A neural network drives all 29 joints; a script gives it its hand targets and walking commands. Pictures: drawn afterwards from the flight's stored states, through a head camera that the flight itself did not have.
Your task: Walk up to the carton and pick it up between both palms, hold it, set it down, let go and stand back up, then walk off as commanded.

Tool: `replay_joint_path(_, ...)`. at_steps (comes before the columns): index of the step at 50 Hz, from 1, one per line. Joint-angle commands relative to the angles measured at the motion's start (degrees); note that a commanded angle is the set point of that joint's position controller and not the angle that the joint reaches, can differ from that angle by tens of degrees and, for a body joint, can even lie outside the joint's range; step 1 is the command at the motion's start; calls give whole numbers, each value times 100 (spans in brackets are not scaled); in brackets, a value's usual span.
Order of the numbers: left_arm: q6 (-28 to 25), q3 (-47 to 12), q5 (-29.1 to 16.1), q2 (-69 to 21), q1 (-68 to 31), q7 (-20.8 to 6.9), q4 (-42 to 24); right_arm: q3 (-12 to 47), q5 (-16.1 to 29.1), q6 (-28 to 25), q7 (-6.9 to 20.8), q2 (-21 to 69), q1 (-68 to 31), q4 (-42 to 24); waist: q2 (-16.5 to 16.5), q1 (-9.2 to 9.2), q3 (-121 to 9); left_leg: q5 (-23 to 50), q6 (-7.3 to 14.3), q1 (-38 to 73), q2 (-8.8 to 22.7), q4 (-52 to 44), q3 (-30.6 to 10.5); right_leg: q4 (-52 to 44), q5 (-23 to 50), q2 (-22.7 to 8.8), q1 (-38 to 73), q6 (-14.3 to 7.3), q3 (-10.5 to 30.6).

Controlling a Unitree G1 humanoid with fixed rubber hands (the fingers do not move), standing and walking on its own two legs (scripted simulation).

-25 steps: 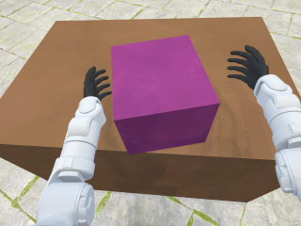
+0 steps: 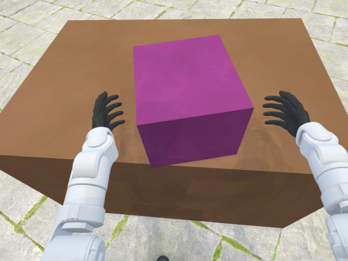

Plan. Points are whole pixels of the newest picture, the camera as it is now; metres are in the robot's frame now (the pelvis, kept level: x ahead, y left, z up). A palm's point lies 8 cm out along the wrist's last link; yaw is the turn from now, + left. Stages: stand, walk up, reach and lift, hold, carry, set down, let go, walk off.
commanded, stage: set down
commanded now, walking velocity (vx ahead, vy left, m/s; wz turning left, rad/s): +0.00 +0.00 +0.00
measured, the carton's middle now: (185, 101) +0.53 +0.05 +0.02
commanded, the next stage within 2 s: none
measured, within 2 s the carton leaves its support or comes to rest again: neither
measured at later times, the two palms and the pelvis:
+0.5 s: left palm (97, 149) +0.34 +0.23 +0.06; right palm (307, 142) +0.41 -0.23 +0.04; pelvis +0.02 +0.00 +0.01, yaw +0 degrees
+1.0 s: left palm (95, 176) +0.29 +0.23 +0.02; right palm (307, 171) +0.35 -0.24 +0.00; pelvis +0.02 +0.00 +0.01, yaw +0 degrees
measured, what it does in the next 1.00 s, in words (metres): stands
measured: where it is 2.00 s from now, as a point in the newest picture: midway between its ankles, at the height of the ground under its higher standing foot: outside the picture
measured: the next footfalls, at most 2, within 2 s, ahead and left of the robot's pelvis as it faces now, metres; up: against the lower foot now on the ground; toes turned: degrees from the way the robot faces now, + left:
none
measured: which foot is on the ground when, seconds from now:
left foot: down 0.00-1.00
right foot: down 0.00-1.00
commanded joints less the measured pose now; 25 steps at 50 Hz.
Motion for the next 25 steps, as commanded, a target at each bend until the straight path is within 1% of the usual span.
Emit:
replay_joint_path(1,-547,-565,-160,901,-1920,-14,-2090,-1484,-75,-658,60,-1412,-2674,-2180,-938,-688,-3898,-362,-65,2401,-393,-587,-276,-79,315,227,2829,-64,-253)
replay_joint_path(2,-547,-496,-234,1036,-2118,32,-1972,-1506,-70,-618,98,-1396,-2839,-2228,-1010,-587,-3937,-613,-16,2274,-413,-570,-310,-104,-23,206,2690,-61,-235)
replay_joint_path(3,-536,-497,-138,641,-1144,71,-2127,-1388,-37,-613,177,-1362,-1903,-1952,-1131,-603,-3678,-492,-1,2367,-358,-593,-399,-68,103,190,2901,-62,-256)
replay_joint_path(4,-583,-464,25,498,-640,7,-2103,-1274,-35,-680,205,-1241,-1255,-1870,-1101,-578,-3410,-377,13,2504,-316,-605,-415,-102,262,197,3138,-93,-203)
replay_joint_path(5,-601,-410,-46,753,-1454,14,-2297,-1393,-64,-720,164,-1318,-2187,-2336,-1187,-573,-3722,-457,24,2424,-389,-618,-283,-102,170,201,3009,-57,-204)
replay_joint_path(6,-595,-448,70,530,-716,-23,-2163,-1249,-22,-726,163,-1230,-1489,-2091,-1153,-575,-3415,-298,32,2586,-407,-637,-303,-134,365,212,3125,-33,-194)
replay_joint_path(7,-607,-462,36,719,-1215,-17,-2341,-1330,-30,-720,167,-1249,-1805,-2135,-1165,-603,-3510,-376,42,2500,-385,-622,-308,-148,325,200,3087,-75,-207)
replay_joint_path(8,-643,-527,16,595,-1011,21,-2350,-1373,21,-722,211,-1255,-1650,-1875,-884,-579,-3492,-420,27,2614,-387,-632,-354,-115,173,189,2896,-67,-238)
replay_joint_path(9,-607,-544,-2,654,-1180,11,-2363,-1327,11,-711,229,-1300,-1764,-1853,-899,-647,-3386,-416,22,2592,-378,-623,-327,-159,137,204,2856,-89,-260)
replay_joint_path(10,-640,-518,119,377,-155,-35,-2428,-1265,-12,-790,245,-1128,-727,-1845,-1105,-699,-3271,-97,43,2807,-349,-598,-375,-181,466,187,3119,-87,-246)
replay_joint_path(11,-707,-536,165,388,-482,-53,-2534,-1363,-41,-875,221,-1111,-1002,-1894,-890,-694,-3316,8,20,2960,-348,-565,-345,-176,512,177,2914,-119,-225)
replay_joint_path(12,-737,-636,33,464,-785,-64,-2598,-1437,-58,-903,219,-1266,-1386,-2075,-953,-793,-3450,-199,-6,2808,-389,-582,-340,-193,388,191,2889,-80,-268)
replay_joint_path(13,-753,-558,115,438,-423,-35,-2533,-1358,-64,-921,249,-1210,-1027,-1957,-1071,-764,-3255,-154,21,2786,-390,-607,-341,-201,389,181,2986,-66,-219)
replay_joint_path(14,-772,-615,161,323,-220,-65,-2632,-1430,-91,-978,248,-1208,-751,-1973,-958,-839,-3184,-29,-2,2862,-396,-595,-312,-224,527,204,3069,-71,-238)
replay_joint_path(15,-830,-497,240,268,252,-127,-2524,-1318,-39,-1048,230,-1030,-479,-2081,-1153,-792,-3070,95,31,2717,-432,-547,-242,-252,740,171,3287,-82,-148)
replay_joint_path(16,-876,-579,169,349,-113,-135,-2749,-1431,-75,-1127,199,-1184,-893,-2149,-982,-870,-3264,167,-10,2706,-468,-523,-221,-231,872,153,3248,-55,-183)
replay_joint_path(17,-948,-513,303,226,499,-174,-2548,-1277,34,-1188,220,-1082,-211,-1968,-990,-787,-3029,423,5,2875,-460,-529,-235,-217,1012,178,3320,-53,-133)
replay_joint_path(18,-954,-605,231,400,-279,-140,-2817,-1445,-11,-1241,230,-1262,-914,-2154,-820,-835,-3221,388,-28,2889,-460,-467,-222,-220,914,175,3050,-74,-176)
replay_joint_path(19,-999,-597,250,324,204,-161,-2516,-1262,66,-1215,248,-1120,-438,-1959,-970,-802,-2859,277,-17,2835,-439,-493,-258,-266,759,201,3081,-72,-170)
replay_joint_path(20,-1046,-588,349,133,703,-201,-2620,-1203,-16,-1328,251,-1031,-11,-2037,-1062,-830,-2848,420,-15,2898,-446,-494,-242,-280,1050,177,3306,-79,-111)
replay_joint_path(21,-1083,-556,345,284,307,-229,-2822,-1250,43,-1385,209,-1064,-515,-2264,-973,-798,-2777,368,-20,2822,-472,-481,-192,-217,1145,146,3328,-54,-91)
replay_joint_path(22,-1128,-513,306,469,92,-213,-2791,-1314,72,-1413,209,-1172,-622,-2325,-965,-843,-2871,391,-4,2748,-507,-477,-184,-204,1172,179,3302,-40,-94)
replay_joint_path(23,-1184,-544,385,261,970,-254,-2741,-1213,167,-1497,227,-1079,138,-2166,-892,-823,-2687,607,-28,2890,-512,-453,-200,-205,1405,157,3487,-24,-95)
replay_joint_path(24,-1211,-556,366,241,834,-281,-2918,-1262,131,-1574,219,-1092,-51,-2286,-1002,-865,-2766,717,-59,2900,-497,-407,-198,-194,1534,192,3455,-34,-118)
replay_joint_path(25,-1243,-557,326,368,387,-269,-2850,-1306,91,-1584,181,-1123,-375,-2356,-929,-894,-2714,665,-52,2887,-510,-436,-180,-221,1406,187,3335,-46,-90)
